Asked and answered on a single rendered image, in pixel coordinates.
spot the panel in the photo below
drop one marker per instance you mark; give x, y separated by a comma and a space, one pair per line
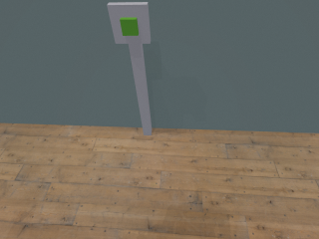
139, 10

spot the button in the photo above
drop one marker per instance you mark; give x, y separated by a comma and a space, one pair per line
129, 26

